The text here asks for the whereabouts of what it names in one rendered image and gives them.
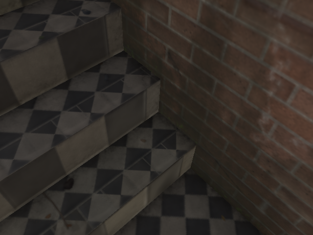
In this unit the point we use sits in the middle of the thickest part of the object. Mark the stairs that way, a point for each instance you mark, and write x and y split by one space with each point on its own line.
83 148

